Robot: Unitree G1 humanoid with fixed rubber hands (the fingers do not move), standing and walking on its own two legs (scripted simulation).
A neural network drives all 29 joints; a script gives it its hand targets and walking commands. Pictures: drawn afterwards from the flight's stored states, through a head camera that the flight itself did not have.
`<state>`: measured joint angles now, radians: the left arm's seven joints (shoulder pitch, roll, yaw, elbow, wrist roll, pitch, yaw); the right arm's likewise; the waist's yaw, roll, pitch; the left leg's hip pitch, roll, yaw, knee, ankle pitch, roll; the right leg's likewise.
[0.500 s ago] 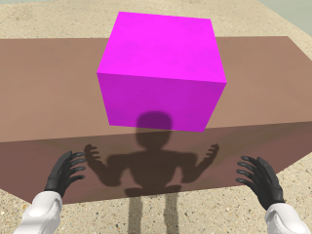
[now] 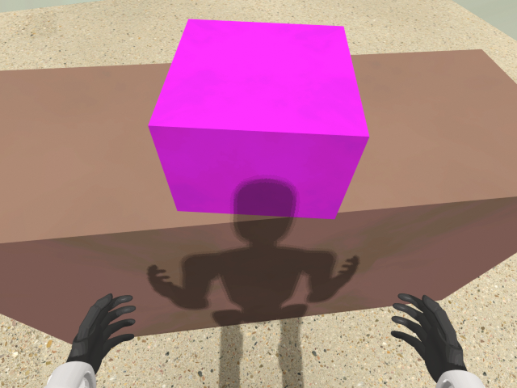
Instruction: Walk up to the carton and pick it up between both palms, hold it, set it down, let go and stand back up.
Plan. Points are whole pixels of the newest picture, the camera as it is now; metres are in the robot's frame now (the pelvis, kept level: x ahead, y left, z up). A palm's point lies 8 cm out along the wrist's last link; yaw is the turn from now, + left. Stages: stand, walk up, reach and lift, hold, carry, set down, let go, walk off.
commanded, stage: set down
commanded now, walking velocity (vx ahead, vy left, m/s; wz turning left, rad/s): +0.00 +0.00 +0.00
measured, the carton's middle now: (260, 118) +0.56 +0.00 +0.07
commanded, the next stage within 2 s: let go in 1.18 s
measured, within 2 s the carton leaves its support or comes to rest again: neither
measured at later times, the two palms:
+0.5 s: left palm (109, 367) +0.18 +0.23 -0.07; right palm (441, 374) +0.15 -0.25 -0.05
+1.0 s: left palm (120, 369) +0.18 +0.22 -0.08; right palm (440, 372) +0.16 -0.26 -0.08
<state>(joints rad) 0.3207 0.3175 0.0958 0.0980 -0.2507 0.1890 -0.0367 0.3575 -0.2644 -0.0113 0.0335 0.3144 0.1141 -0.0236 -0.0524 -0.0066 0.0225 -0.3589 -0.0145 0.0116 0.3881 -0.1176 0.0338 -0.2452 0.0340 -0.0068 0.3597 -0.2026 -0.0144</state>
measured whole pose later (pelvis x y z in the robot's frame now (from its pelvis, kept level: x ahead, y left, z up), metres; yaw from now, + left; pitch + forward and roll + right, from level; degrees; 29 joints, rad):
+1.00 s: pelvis +0.03 -0.01 +0.00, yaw +0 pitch +7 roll +0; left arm 0.31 0.24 0.01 0.37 -0.16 0.06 0.04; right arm 0.24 -0.26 -0.01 0.60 0.21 -0.22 0.07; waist -0.05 -0.01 0.02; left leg -0.36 -0.01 0.01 0.39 -0.15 0.02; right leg -0.25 0.03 -0.01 0.36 -0.24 -0.03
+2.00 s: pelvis +0.01 -0.01 +0.00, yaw +0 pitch +5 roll +0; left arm 0.29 0.30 0.01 0.65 -0.06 -0.02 0.01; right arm 0.18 -0.27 -0.01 0.84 0.08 -0.05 0.02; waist -0.05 -0.01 -0.13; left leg -0.34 -0.01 0.01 0.41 -0.15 0.02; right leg -0.24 0.03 -0.01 0.42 -0.26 -0.03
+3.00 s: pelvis -0.02 +0.00 +0.00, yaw +0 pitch +2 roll -1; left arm 0.29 0.31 0.01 0.83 -0.06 -0.04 0.00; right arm 0.20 -0.27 -0.01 1.00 0.07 -0.04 0.01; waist -0.05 0.00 -0.15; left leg -0.34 -0.01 0.01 0.41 -0.11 0.03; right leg -0.24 0.03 -0.01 0.42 -0.22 -0.02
